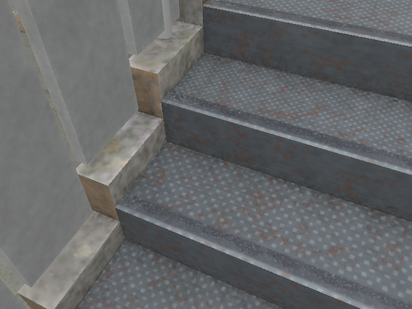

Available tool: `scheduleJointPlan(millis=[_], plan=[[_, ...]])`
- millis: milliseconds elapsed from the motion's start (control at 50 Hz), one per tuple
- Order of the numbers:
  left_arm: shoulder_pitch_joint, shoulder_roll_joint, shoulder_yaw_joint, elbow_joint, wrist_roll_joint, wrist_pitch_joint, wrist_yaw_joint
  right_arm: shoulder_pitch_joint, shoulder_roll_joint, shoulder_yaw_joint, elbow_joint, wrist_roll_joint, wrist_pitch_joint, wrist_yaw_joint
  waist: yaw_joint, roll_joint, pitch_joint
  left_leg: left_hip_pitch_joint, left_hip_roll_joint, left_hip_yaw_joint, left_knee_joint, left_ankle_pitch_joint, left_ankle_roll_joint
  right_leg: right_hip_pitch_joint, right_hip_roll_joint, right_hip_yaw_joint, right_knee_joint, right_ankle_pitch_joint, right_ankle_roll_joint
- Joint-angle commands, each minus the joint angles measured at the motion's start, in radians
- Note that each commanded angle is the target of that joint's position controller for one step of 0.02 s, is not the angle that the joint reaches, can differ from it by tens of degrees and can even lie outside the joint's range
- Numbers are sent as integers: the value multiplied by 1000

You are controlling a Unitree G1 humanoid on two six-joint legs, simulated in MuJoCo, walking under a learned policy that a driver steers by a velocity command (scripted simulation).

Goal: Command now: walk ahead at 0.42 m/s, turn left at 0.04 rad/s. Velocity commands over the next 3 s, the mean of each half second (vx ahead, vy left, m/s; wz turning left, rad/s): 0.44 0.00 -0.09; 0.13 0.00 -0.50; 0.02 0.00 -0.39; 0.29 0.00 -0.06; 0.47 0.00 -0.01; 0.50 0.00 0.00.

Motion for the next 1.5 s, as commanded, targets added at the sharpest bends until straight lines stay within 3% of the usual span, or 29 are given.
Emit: scheduleJointPlan(millis=[20,100,140,220,280,300,320,380,460,500,540,560,600,640,680,760,860,920,980,1000,1020,1040,1060,1120,1280,1380,1440,1480,1500], plan=[[-84,181,54,-53,-1,-19,15,-54,-20,-2,-103,23,-6,-17,-95,-232,107,211,-8,90,-228,-88,19,-61,-187,166,-211,290,-198],[-188,194,64,-62,-36,-22,-21,393,-133,-65,18,2,-47,-79,-300,-34,-21,802,-34,71,-619,65,40,-197,-55,57,495,639,-137],[-51,15,41,-123,-69,-21,-15,439,-244,-80,27,-37,-21,-94,-177,272,-117,966,379,-670,-806,251,153,-667,111,86,1184,3,-53],[-432,-67,-3,-291,8,-1,4,359,-25,-21,121,-6,-39,-89,-149,77,154,620,300,-427,-867,-300,206,-1146,4,38,1956,83,-91],[-498,-143,-58,-391,-26,38,8,383,6,7,230,-31,-74,-65,-70,35,183,485,284,-270,-878,-281,144,-1299,37,136,2098,-14,-159],[-424,-33,-68,-347,-35,84,-85,308,101,48,266,-152,-35,-22,-40,64,218,371,257,-262,-907,-312,187,-1338,18,202,1880,108,-335],[-413,21,-46,-353,-11,94,-115,225,63,51,253,-156,-28,0,15,19,191,282,225,-173,-937,-294,180,-1251,4,141,1711,222,-344],[-690,117,-36,-424,-22,130,-119,177,-80,40,207,-83,-41,8,-26,104,84,42,197,-23,-1199,-89,237,-783,-22,-90,1373,142,-221],[-555,57,-71,-323,0,143,-122,327,-283,-6,226,3,-68,2,-10,124,-105,750,264,73,-810,1600,251,-761,104,-192,886,-39,-103],[-496,57,-75,-299,-16,143,-105,404,-288,-27,252,-13,-51,21,-44,239,-156,1000,297,54,-606,1910,279,-710,181,-203,570,-47,-108],[-140,192,-33,-171,-47,122,-27,402,-159,-18,175,-128,-31,43,0,-110,-440,448,171,-18,-89,1170,152,-60,18,455,389,278,-344],[-41,275,-1,-158,28,114,-34,222,-158,-46,144,-63,-1,60,79,-317,-279,45,-98,-169,419,175,56,-93,-81,859,51,97,-412],[-145,241,16,-46,31,48,-69,156,-70,-16,92,-1,-1,41,-28,-149,-29,-374,-140,-381,796,180,88,-147,-86,697,108,-84,-279],[-318,92,-16,3,-22,5,-82,117,-42,7,58,-41,-10,-4,-157,-37,-18,-365,-91,-312,861,117,108,-264,-39,527,118,178,-264],[-402,29,-40,10,-2,15,-89,96,-49,16,35,-26,-8,-48,-209,13,-63,-340,-38,-230,811,70,96,-330,-1,366,100,384,-213],[-387,165,-10,-120,39,-9,-60,4,-131,-12,-18,2,-34,-61,-179,-30,-121,-122,-3,-85,683,-26,-94,-420,-11,257,69,812,-196],[-288,217,10,-174,-3,-1,-29,-50,-132,-13,-122,-9,-38,-80,-101,-64,-61,-120,1,-100,569,-115,-149,-182,-75,348,107,677,-186],[-456,232,22,-266,-56,-25,-47,-3,-74,-6,-174,-39,3,-97,-209,-61,-5,219,27,-59,40,-113,-159,-304,-75,445,88,737,-199],[-474,280,62,-284,-70,-11,-80,283,-97,-27,-82,9,19,-81,-273,-44,41,474,-100,63,-654,135,-139,-165,-22,500,260,851,-211],[-350,214,58,-244,-40,0,-100,290,-137,-43,-62,13,4,-86,-207,-24,-22,563,-82,36,-705,247,-80,-125,40,460,393,760,-180],[-171,31,9,-245,-32,13,-103,286,-221,-67,-132,26,-26,-99,-107,126,-287,891,255,-303,-502,1106,258,-283,148,326,673,308,-45],[-118,80,29,-219,1,37,-97,244,-274,-76,-152,-3,-20,-79,-110,343,-257,988,539,-747,-586,1197,530,-713,256,222,1098,-421,75],[-212,152,61,-218,-14,58,-82,239,-241,-72,-126,-22,-41,-75,-110,133,-111,821,530,-727,-646,809,475,-862,173,213,1429,-351,86],[-463,146,31,-292,-30,67,-32,36,-39,-9,-87,7,-33,-66,-105,-4,-10,514,321,-331,-745,322,277,-977,100,164,1761,-198,-29],[-443,145,-24,-244,-14,67,-88,183,-83,25,10,-43,-47,-37,-131,50,-14,565,216,-78,-777,163,202,-992,21,166,1631,12,-10],[-457,105,-44,-188,36,81,-106,-41,-106,30,-49,-9,-64,-39,-55,0,-25,342,145,90,-758,133,80,-457,-155,9,783,98,51],[-356,133,-1,-117,-23,68,-105,-104,-89,21,-57,43,-70,-11,-29,14,-1,326,160,38,-595,191,58,-129,-46,-71,161,341,104],[-232,329,70,-90,12,21,-46,262,4,23,15,13,-47,16,-180,-178,-165,422,110,103,-287,91,-29,124,-114,51,105,1148,-80],[-300,313,60,-134,-32,2,-75,454,75,49,65,14,-52,6,-248,-335,-316,329,79,20,-168,-343,-122,269,-305,294,141,1373,-271]])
